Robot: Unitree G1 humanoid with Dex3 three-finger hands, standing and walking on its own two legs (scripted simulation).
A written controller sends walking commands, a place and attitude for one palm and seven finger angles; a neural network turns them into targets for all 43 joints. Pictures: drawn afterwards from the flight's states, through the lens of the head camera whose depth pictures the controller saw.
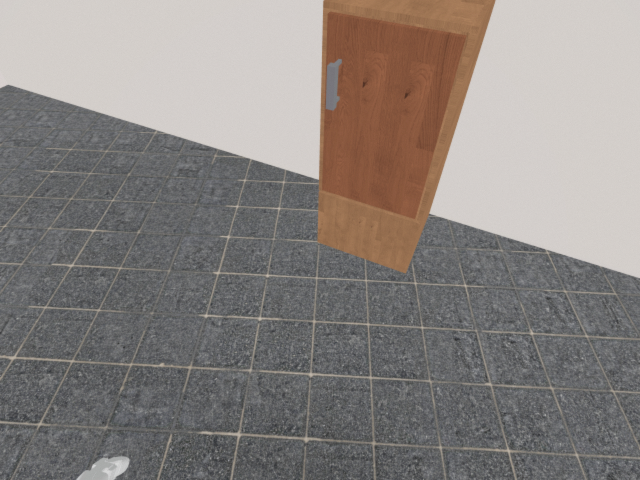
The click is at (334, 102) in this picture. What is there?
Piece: cupboard door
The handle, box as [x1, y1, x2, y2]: [326, 59, 341, 110]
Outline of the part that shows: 341,59 338,59 334,63 330,63 327,65 326,108 332,110 339,99 339,97 336,95 337,70 338,65 341,62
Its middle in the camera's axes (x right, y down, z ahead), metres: +0.04 -0.44 +1.10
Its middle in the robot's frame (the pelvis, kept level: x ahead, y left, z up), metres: +1.12 +0.02 -0.02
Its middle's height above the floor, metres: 0.75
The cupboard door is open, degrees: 0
